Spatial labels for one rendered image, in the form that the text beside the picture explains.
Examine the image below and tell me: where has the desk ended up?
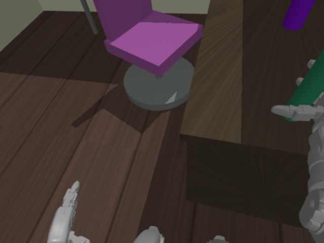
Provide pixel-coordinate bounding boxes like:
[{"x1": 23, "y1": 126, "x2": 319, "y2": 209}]
[{"x1": 180, "y1": 0, "x2": 324, "y2": 229}]

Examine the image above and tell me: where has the right robot arm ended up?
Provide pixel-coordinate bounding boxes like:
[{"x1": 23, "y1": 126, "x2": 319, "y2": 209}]
[{"x1": 299, "y1": 117, "x2": 324, "y2": 243}]

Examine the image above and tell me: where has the office chair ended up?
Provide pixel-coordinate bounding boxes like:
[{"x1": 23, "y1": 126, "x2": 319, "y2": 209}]
[{"x1": 93, "y1": 0, "x2": 203, "y2": 111}]

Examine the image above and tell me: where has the right robot hand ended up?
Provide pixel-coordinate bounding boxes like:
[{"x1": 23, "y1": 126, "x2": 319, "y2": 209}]
[{"x1": 271, "y1": 59, "x2": 324, "y2": 123}]

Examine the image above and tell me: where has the left robot hand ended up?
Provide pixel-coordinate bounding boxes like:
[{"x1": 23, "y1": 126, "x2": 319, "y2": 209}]
[{"x1": 47, "y1": 181, "x2": 90, "y2": 243}]

